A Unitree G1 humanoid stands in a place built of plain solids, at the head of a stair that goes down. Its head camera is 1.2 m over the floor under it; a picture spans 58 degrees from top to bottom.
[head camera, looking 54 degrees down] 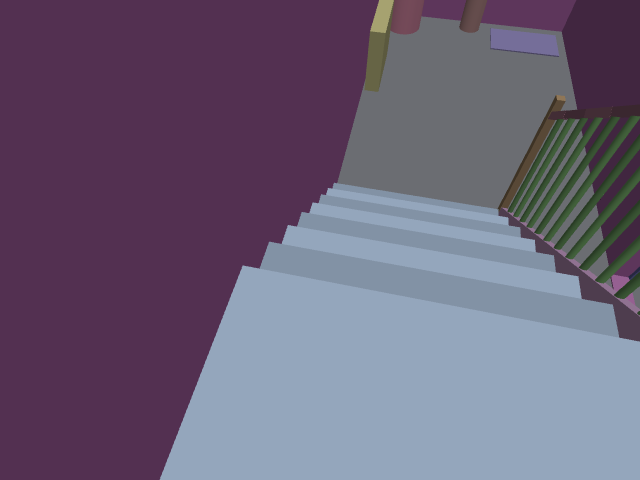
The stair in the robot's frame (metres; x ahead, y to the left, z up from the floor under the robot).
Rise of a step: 0.19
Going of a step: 0.24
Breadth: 1.28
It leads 13 degrees to the right of straight ahead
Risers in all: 8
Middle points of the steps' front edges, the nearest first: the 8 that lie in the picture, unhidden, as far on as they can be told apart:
0.63 -0.37 0.00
0.86 -0.42 -0.19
1.10 -0.48 -0.38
1.33 -0.53 -0.57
1.57 -0.58 -0.76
1.80 -0.63 -0.95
2.04 -0.68 -1.15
2.27 -0.74 -1.34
